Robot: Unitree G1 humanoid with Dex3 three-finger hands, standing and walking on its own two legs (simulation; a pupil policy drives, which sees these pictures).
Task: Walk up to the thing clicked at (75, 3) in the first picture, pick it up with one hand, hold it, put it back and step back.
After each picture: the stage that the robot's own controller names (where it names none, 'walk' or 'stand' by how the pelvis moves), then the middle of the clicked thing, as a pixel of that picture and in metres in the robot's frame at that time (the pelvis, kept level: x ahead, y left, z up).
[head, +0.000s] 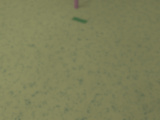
stand; (76, 0) +2.30 +0.09 -0.66
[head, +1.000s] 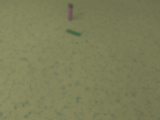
walk; (70, 12) +2.17 +0.15 -0.64
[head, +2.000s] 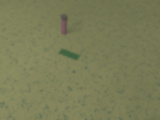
walk; (64, 24) +1.52 +0.18 -0.65
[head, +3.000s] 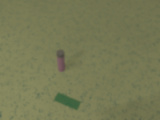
walk; (60, 61) +0.99 +0.18 -0.65
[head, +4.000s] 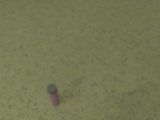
walk; (54, 95) +0.62 +0.23 -0.63
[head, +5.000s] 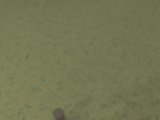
stand; (60, 119) +0.44 +0.16 -0.63
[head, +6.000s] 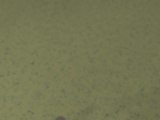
stand; out of the picture +0.42 +0.15 -0.65
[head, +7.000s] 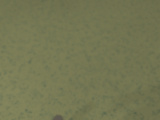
stand; out of the picture +0.41 +0.16 -0.65
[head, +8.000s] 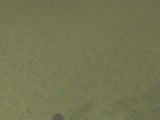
stand; out of the picture +0.44 +0.17 -0.66
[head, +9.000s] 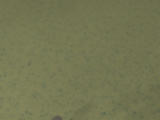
stand; out of the picture +0.42 +0.18 -0.66
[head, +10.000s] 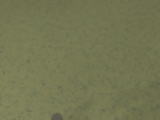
go down; out of the picture +0.42 +0.18 -0.66
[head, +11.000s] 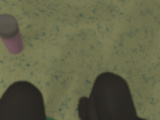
go down; (11, 37) +0.51 +0.20 -0.25
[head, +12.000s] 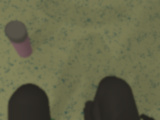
approach; (21, 42) +0.50 +0.19 -0.26
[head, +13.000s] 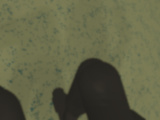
close in; out of the picture +0.50 +0.25 -0.17
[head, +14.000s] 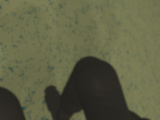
close; out of the picture +0.49 +0.26 -0.17
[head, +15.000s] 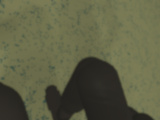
lift; out of the picture +0.45 +0.24 -0.18
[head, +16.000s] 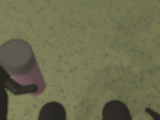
lift; (28, 73) +0.34 +0.17 +0.02
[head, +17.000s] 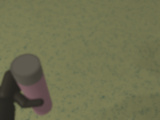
hold; (36, 89) +0.30 +0.16 +0.04
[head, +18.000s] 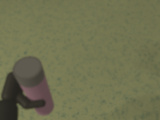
hold; (37, 90) +0.30 +0.15 +0.04
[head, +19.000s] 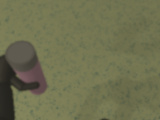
crouch; (31, 73) +0.37 +0.16 -0.01
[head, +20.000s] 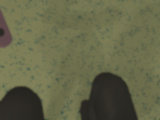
lower; out of the picture +0.51 +0.20 -0.03
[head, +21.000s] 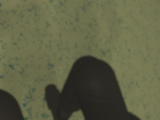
lower; out of the picture +0.47 +0.25 -0.17
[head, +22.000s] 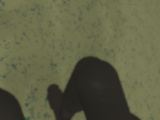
lower; out of the picture +0.47 +0.26 -0.17
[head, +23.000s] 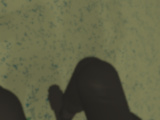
lower; out of the picture +0.47 +0.26 -0.16
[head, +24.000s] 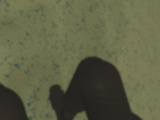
lower; out of the picture +0.46 +0.25 -0.17
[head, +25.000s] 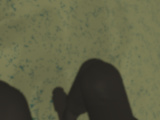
open; out of the picture +0.47 +0.23 -0.18
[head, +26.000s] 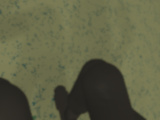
stand; out of the picture +0.46 +0.23 -0.18
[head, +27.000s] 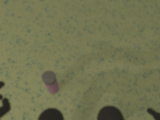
walk; (51, 83) +0.45 +0.16 -0.45
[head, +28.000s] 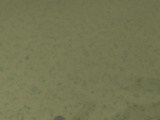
stand; out of the picture +0.40 +0.14 -0.60
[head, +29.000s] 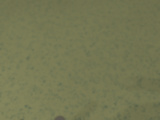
stand; out of the picture +0.40 +0.14 -0.60
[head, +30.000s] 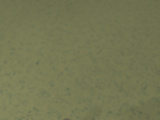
stand; out of the picture +0.42 +0.12 -0.65
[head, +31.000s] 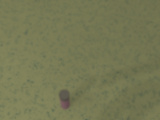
walk; (64, 100) +0.46 +0.09 -0.64
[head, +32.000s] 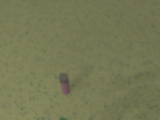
walk; (65, 84) +0.64 +0.16 -0.63
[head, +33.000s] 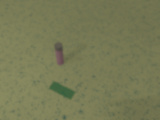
walk; (59, 54) +0.98 +0.23 -0.63
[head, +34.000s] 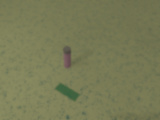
stand; (67, 57) +1.05 +0.15 -0.65
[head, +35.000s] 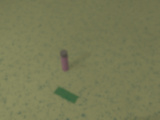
stand; (64, 61) +1.05 +0.19 -0.66
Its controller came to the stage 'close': yes
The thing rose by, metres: 0.69
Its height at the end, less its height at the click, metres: +0.00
